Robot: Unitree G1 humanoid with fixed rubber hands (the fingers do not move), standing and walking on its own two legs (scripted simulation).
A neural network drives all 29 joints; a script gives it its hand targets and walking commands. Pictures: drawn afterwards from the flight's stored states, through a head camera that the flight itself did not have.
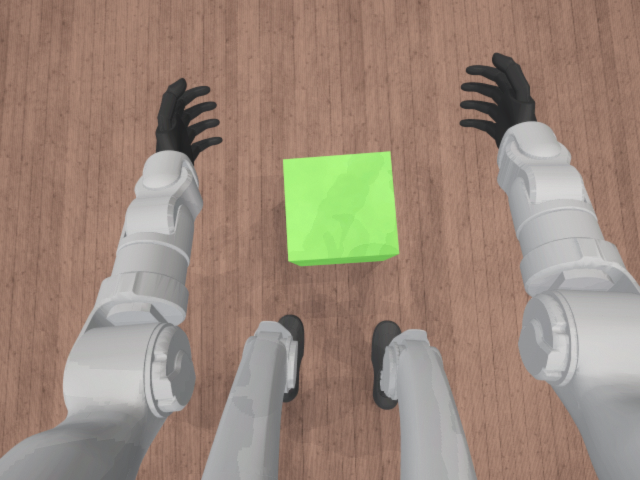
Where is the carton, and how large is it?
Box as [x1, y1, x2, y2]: [283, 151, 398, 265]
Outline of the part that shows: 389,151 283,159 287,245 289,261 299,265 383,260 398,253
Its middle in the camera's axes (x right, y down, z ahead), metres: +0.04 -0.04 +0.86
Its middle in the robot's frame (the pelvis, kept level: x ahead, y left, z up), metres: +0.48 +0.02 -0.51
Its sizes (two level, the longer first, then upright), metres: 0.210 0.200 0.250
